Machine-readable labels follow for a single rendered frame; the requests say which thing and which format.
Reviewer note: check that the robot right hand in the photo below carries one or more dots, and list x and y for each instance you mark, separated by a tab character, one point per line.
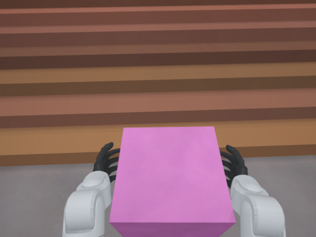
236	164

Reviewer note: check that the left robot forearm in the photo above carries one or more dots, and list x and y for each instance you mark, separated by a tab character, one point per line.
84	213

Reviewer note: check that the robot left hand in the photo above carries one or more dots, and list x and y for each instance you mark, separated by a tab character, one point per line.
103	162

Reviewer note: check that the carton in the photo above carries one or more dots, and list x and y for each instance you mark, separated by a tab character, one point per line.
170	182

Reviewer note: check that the right robot forearm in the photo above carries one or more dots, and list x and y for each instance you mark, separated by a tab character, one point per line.
260	214

